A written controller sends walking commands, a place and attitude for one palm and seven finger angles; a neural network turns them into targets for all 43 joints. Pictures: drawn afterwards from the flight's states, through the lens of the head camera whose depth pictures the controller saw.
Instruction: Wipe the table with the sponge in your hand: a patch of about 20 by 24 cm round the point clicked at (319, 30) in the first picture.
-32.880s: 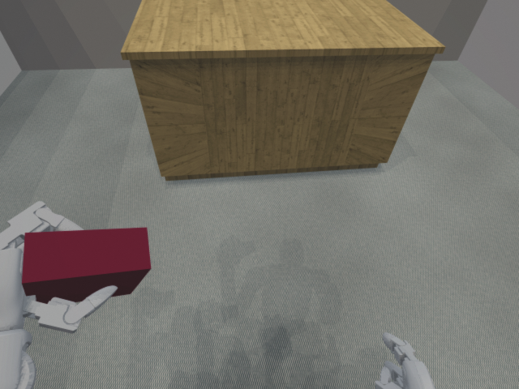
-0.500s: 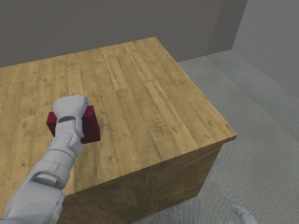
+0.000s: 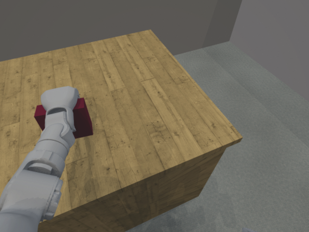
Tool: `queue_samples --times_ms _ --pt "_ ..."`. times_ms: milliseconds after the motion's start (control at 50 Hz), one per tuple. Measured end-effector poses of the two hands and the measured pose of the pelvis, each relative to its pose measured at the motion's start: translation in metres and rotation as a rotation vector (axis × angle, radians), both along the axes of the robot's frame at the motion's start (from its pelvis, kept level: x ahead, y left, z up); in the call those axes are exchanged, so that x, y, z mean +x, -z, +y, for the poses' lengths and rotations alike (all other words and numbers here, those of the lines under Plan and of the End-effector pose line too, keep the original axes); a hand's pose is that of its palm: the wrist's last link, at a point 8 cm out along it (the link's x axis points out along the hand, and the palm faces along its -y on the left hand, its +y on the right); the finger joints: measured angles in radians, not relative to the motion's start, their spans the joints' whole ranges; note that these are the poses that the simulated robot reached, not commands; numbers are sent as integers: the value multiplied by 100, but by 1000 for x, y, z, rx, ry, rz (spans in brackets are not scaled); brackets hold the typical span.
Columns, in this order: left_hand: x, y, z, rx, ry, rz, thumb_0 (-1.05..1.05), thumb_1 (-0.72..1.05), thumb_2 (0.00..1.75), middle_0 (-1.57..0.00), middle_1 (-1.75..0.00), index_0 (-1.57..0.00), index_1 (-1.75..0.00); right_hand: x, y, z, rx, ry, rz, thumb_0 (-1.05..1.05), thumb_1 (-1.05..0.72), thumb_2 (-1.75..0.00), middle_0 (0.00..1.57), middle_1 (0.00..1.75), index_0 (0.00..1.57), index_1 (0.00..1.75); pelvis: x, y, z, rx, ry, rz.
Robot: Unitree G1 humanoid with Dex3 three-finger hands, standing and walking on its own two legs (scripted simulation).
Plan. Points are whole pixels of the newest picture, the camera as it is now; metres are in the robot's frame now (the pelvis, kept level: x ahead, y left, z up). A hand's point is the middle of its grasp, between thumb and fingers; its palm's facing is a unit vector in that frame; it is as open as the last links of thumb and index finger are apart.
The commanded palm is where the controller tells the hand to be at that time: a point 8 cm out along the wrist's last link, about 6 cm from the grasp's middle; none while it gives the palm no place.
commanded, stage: wipe forward along the middle lane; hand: left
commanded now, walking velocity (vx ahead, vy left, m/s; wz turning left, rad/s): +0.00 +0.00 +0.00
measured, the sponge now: (68, 125) +0.41 +0.27 +0.02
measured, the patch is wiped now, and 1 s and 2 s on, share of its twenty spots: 1.00 1.00 1.00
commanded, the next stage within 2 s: slide back across to the first lane in 0.12 s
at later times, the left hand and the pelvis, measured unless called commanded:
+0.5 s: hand (56, 108) +0.44 +0.30 +0.07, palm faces -0.08 -0.02 -1.00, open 9.4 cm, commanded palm +0.41 +0.30 +0.12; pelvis +0.01 +0.01 +0.00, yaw -1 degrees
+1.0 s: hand (35, 118) +0.40 +0.35 +0.07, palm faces -0.11 -0.02 -0.99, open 9.4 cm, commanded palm +0.38 +0.34 +0.11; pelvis +0.02 +0.02 +0.00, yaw +0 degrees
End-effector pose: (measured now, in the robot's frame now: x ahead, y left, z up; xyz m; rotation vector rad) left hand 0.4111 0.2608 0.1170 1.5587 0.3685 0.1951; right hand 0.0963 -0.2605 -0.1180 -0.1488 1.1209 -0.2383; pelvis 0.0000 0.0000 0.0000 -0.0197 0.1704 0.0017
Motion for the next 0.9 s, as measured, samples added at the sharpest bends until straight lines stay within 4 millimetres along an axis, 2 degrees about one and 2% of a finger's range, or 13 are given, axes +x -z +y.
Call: queue_samples --times_ms 160,300,400,500,640,900 --pt "12 0 7 0 -2 -2 1 -52 113 -82 -140 -85 -139 -3 0 2 -9 8 14 1 -91 -90 20 30 20 30 3 1 4 -4 4 20" --pt "19 0 13 -1 -6 -6 0 -52 113 -81 -140 -85 -139 -13 1 5 -10 24 40 1 -91 -90 20 30 20 30 4 2 8 -7 8 32" --pt "18 -1 20 -13 -10 -23 0 -51 113 -80 -141 -84 -140 -19 0 7 -5 44 50 1 -91 -90 20 30 20 30 7 1 11 -7 18 24" --pt "12 -5 35 -7 -37 -28 0 -50 113 -79 -142 -83 -142 -18 -2 9 -2 50 46 1 -91 -90 20 30 20 30 10 -1 13 -6 19 8" --pt "-3 -6 61 8 -65 4 -1 -49 112 -78 -143 -82 -142 -1 -7 11 -9 23 20 1 -91 -90 20 30 20 30 15 -3 16 -8 7 -10" --pt "-18 -3 74 -8 -25 -3 -1 -49 112 -78 -143 -81 -143 48 -15 20 -14 -49 -61 1 -91 -90 20 30 20 30 20 -4 18 -7 -5 -19"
